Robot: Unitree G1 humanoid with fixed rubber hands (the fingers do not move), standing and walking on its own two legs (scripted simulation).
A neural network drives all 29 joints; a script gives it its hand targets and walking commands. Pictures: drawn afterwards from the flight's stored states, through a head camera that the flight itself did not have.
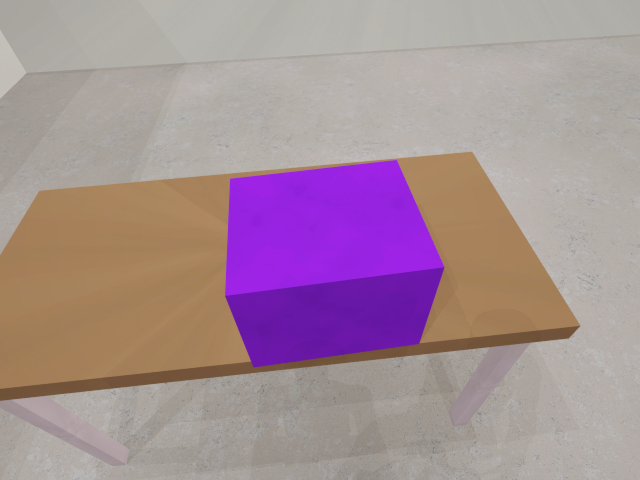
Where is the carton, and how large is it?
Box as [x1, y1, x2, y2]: [225, 160, 443, 366]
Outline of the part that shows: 396,160 230,179 225,296 253,366 414,344 419,342 441,276 443,265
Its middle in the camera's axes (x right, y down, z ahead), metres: +0.01 +0.04 +0.64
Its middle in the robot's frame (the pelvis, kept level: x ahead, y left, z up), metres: +0.45 +0.01 -0.03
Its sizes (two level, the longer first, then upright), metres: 0.281 0.232 0.212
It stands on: a table, 0.65 m high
